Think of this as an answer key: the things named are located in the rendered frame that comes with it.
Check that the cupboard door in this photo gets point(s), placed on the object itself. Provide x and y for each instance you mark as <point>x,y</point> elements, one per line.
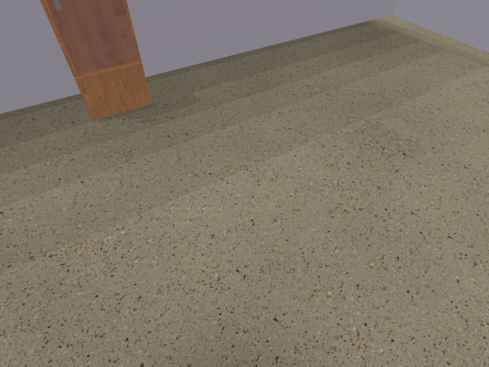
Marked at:
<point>96,33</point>

